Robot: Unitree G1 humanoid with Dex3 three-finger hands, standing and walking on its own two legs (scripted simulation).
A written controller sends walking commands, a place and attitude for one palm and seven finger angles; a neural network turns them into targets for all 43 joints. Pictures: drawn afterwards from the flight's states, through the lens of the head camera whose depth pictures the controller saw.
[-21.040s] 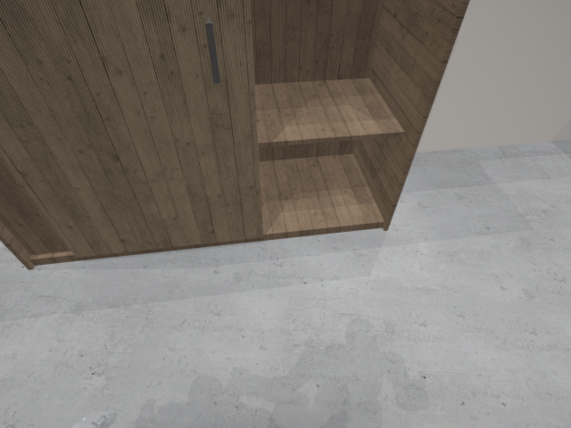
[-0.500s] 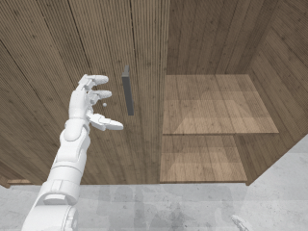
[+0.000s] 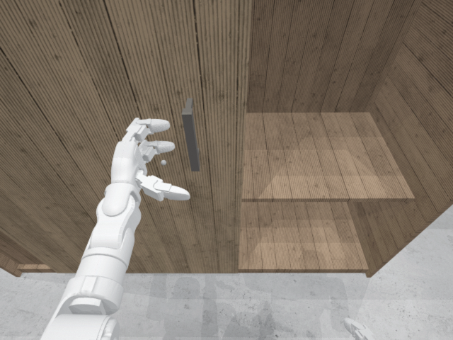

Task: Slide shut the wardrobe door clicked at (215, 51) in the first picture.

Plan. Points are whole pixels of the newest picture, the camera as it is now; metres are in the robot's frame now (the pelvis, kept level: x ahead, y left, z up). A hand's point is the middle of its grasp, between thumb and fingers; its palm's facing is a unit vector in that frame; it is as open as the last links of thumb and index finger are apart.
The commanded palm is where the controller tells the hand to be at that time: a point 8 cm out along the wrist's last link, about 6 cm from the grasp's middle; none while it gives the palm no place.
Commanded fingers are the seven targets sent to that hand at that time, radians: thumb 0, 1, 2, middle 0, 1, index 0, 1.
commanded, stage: feel for the door with the fingertips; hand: left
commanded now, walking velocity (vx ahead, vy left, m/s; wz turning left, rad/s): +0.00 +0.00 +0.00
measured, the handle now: (192, 136) +0.46 +0.09 +0.11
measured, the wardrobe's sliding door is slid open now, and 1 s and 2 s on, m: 0.57 0.57 0.57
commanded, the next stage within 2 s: slide the fingers in behind the handle in 0.86 s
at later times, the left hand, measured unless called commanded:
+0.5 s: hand (180, 159) +0.40 +0.10 +0.11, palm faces +0.04 -1.00 -0.01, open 13.9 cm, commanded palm +0.38 +0.15 +0.11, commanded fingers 0.00 -0.50 0.30 -0.30 -1.20 -0.30 -1.20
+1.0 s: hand (185, 150) +0.42 +0.09 +0.12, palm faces +0.04 -1.00 -0.02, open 13.9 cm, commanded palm +0.39 +0.14 +0.11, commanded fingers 0.00 -0.50 0.30 -0.30 -1.20 -0.30 -1.20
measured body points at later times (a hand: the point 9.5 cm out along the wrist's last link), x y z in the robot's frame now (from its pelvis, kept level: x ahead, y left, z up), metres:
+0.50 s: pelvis -0.01 -0.01 +0.00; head +0.02 -0.02 +0.45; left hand +0.39 +0.16 +0.12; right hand +0.10 -0.25 -0.12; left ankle -0.04 +0.10 -0.73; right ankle +0.02 -0.12 -0.73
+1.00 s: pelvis -0.01 -0.01 +0.00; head +0.02 -0.02 +0.45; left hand +0.41 +0.15 +0.12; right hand +0.07 -0.25 -0.13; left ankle -0.04 +0.10 -0.73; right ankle +0.02 -0.12 -0.73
